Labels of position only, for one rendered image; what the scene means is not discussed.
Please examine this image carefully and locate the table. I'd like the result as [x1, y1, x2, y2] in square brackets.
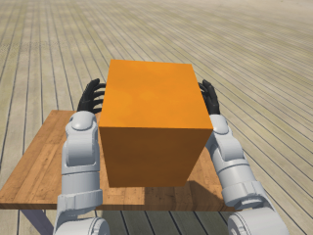
[0, 110, 242, 235]

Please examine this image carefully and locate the robot right forearm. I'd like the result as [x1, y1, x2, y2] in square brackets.
[204, 114, 290, 235]

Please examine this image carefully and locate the robot left forearm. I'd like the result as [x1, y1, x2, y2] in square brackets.
[53, 111, 103, 235]

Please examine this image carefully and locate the right robot hand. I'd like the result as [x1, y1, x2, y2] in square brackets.
[198, 79, 221, 116]

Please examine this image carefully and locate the robot right upper arm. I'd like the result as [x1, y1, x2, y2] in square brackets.
[227, 207, 289, 235]

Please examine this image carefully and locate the left robot hand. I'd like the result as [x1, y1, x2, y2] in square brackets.
[76, 78, 107, 114]

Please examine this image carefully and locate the carton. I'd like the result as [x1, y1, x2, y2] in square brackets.
[99, 59, 214, 188]

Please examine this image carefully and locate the robot left upper arm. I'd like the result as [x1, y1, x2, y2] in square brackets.
[55, 216, 111, 235]

